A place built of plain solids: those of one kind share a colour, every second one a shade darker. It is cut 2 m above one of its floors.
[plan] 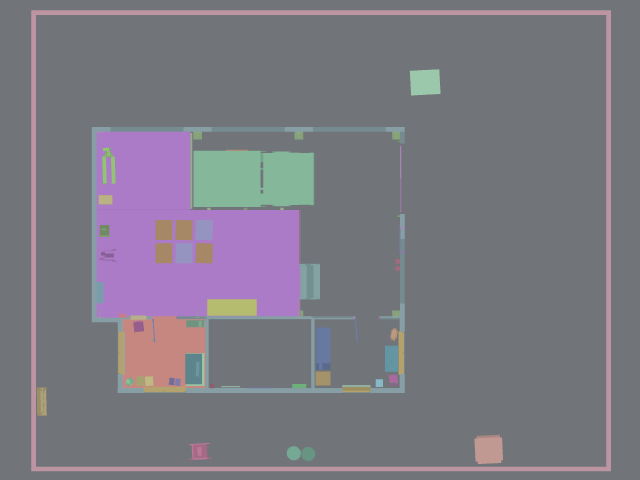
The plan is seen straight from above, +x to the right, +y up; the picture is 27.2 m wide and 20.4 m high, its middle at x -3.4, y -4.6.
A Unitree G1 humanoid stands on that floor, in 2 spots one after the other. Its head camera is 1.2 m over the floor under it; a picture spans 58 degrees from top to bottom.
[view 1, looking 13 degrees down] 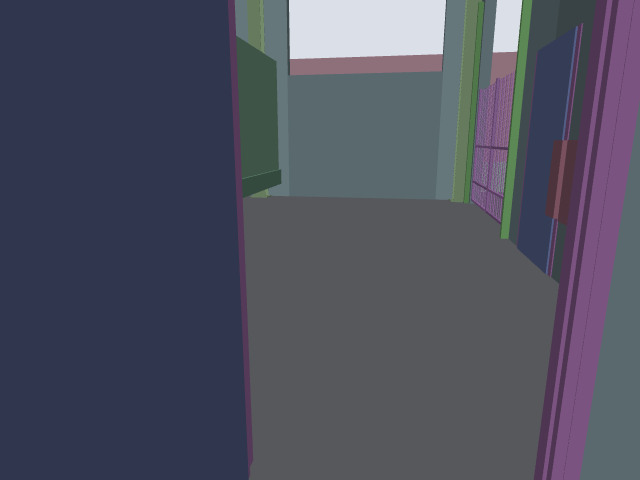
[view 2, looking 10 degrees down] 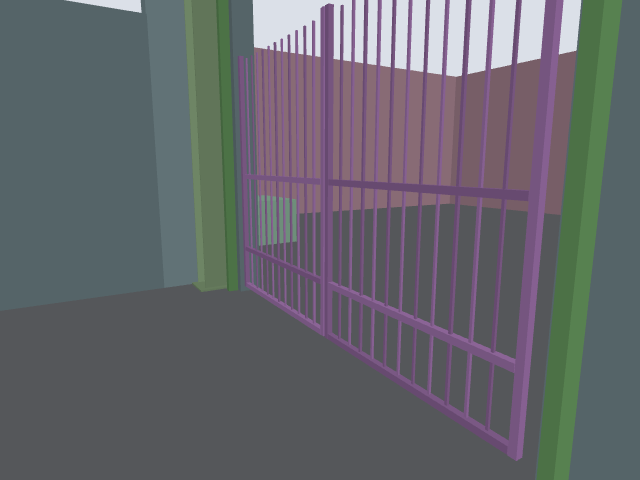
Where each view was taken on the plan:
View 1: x -1.40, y -9.20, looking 100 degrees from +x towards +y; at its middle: ground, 5.33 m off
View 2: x -1.40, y -4.30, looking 59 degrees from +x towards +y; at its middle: ground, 6.91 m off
